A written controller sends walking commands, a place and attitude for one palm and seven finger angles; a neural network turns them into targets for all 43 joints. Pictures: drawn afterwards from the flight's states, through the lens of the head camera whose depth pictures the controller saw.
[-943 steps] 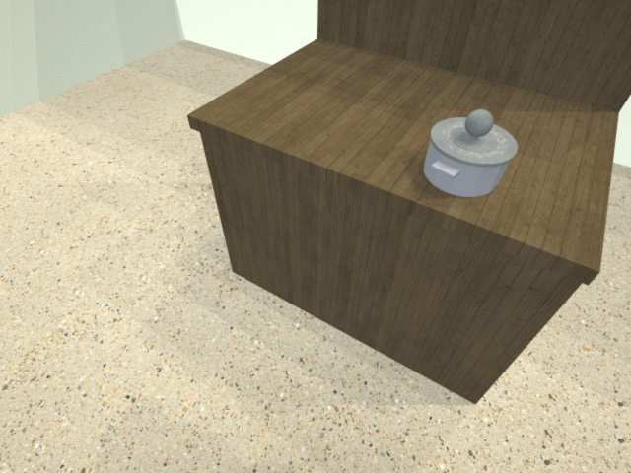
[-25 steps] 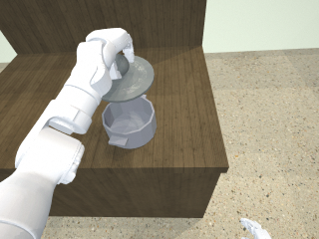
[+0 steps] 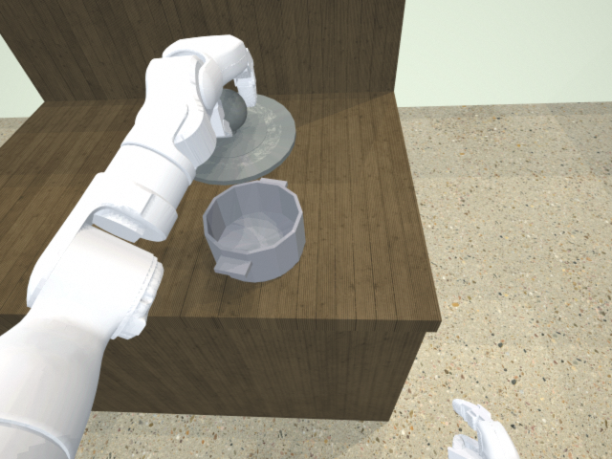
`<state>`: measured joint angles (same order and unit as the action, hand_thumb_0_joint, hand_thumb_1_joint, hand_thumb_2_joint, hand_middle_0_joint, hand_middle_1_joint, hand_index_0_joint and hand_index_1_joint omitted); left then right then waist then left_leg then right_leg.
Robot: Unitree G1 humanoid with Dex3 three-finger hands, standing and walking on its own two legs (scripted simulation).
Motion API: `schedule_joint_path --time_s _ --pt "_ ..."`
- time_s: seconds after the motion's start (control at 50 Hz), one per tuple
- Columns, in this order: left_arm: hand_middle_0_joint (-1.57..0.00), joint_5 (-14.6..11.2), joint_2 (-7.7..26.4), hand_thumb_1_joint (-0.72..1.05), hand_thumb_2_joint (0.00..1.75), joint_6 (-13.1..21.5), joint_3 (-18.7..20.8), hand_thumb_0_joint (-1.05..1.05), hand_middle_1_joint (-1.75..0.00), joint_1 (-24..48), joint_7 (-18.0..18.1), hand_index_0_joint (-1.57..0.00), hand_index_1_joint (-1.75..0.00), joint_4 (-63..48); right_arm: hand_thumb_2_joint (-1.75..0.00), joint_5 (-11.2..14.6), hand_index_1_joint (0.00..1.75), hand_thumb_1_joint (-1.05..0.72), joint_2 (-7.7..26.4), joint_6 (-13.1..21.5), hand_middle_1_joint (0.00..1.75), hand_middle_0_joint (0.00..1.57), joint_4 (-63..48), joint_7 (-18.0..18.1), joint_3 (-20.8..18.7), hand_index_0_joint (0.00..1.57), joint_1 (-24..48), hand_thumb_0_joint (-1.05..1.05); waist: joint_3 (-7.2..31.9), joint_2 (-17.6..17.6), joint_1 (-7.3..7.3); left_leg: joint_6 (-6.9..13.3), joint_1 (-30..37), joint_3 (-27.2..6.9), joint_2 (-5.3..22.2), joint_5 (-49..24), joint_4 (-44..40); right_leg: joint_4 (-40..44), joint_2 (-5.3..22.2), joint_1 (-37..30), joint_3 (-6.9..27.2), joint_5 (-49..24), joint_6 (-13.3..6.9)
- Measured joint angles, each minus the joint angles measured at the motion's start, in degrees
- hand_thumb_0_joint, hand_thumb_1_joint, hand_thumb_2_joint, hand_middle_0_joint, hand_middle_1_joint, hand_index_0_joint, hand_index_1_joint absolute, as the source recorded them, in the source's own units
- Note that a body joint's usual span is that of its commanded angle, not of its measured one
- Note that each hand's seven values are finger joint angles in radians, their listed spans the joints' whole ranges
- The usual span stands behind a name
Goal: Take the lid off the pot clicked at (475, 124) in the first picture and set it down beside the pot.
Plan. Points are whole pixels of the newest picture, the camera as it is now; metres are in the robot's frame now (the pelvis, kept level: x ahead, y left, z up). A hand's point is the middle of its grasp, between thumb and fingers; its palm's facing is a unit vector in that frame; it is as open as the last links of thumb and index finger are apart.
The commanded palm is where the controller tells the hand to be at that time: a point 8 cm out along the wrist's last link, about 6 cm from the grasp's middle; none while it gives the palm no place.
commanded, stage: move the lid sideways beside the pot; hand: left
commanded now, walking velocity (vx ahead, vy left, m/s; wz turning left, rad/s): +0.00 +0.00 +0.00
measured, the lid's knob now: (226, 110) +0.50 +0.11 +0.22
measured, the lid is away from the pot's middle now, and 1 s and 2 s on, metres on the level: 0.02 0.13 0.24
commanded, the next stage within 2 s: none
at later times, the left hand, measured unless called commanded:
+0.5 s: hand (181, 109) +0.48 +0.16 +0.23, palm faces -0.21 -0.03 -0.98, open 8.5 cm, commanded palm +0.45 +0.16 +0.31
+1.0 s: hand (131, 113) +0.48 +0.22 +0.23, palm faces -0.23 -0.04 -0.97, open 8.5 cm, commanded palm +0.46 +0.23 +0.31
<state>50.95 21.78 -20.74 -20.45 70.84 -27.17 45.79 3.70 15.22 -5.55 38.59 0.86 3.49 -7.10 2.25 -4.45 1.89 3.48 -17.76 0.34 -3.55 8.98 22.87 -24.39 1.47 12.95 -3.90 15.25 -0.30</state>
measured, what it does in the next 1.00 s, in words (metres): stands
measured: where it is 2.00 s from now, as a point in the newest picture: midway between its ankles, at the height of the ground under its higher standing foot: outside the picture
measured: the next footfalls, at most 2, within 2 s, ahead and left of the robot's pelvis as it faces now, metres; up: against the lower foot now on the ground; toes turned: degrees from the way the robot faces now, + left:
none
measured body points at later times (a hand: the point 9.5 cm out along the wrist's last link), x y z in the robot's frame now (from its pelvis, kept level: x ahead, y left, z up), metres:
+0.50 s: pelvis +0.01 +0.00 +0.00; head +0.04 -0.02 +0.45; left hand +0.48 +0.16 +0.29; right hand +0.13 -0.25 -0.13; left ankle +0.03 +0.08 -0.74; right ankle -0.03 -0.11 -0.74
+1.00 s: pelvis +0.01 +0.01 +0.00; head +0.05 +0.00 +0.45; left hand +0.48 +0.22 +0.28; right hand +0.13 -0.24 -0.12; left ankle +0.03 +0.08 -0.74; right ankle -0.03 -0.11 -0.74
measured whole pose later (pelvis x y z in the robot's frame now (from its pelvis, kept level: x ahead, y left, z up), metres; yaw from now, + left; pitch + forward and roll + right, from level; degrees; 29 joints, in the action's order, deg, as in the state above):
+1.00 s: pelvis +0.01 +0.01 +0.00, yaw +0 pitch +6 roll -1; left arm 53.1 35.6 -13.0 -13.3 67.7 -30.8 45.4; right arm 4.4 16.4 -8.2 37.7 1.0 2.4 -10.2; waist 1.1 -3.5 3.0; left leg 4.4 -20.1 0.1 -3.7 9.7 24.0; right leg -22.5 1.4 13.8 -4.0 14.4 0.5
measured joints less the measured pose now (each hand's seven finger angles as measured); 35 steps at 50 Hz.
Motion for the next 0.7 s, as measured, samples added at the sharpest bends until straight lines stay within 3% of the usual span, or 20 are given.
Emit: schedule_joint_path --time_s 0.06,0.32,0.52,0.7 --pt "-0.66 0.0 0.4 0.08 0.92 0.1 -0.6 0.0 -0.89 0.6 -0.2 -0.64 -0.89 0.5 -0.9 0.0 0.3 -0.9 0.0 0.4 0.3 0.2 0.1 0.0 -0.2 0.2 -0.6 0.01 -0.1 0.2 0.16 0.0 -0.1 -0.1 0.0 0.0 0.0 0.0 0.0 0.1 -0.1 0.0 0.0" --pt "-0.66 1.5 4.6 0.08 0.92 2.8 4.1 0.0 -0.89 -1.4 -1.3 -0.64 -0.89 0.3 -0.9 -0.2 0.3 -0.9 0.9 -0.1 0.3 0.2 0.4 0.2 -0.8 0.2 -3.6 0.01 -0.5 0.0 1.18 0.2 -0.1 0.6 0.2 0.3 -0.3 1.0 -0.2 0.0 0.7 -0.3 0.2" --pt "-0.66 1.5 7.6 0.08 0.92 3.0 4.5 0.0 -0.89 -4.1 -2.6 -0.64 -0.89 -4.1 -0.9 0.3 0.3 -0.9 1.5 -0.8 0.3 0.2 -0.4 -0.4 -1.5 0.19 -3.3 0.01 -0.8 0.1 0.84 0.4 -0.2 0.3 0.1 0.6 0.1 1.4 -0.1 -0.3 0.4 -0.3 0.4" --pt "-0.66 1.7 9.4 0.08 0.92 4.5 4.7 0.0 -0.89 -2.8 -3.1 -0.64 -0.89 -1.5 -0.9 0.5 0.3 -0.9 1.0 -1.0 0.3 0.2 -1.1 0.1 -1.0 0.2 -1.4 0.01 -1.1 0.7 0.74 0.5 -1.3 -0.2 0.0 0.5 0.7 1.3 -0.1 0.3 -0.1 -0.5 0.4"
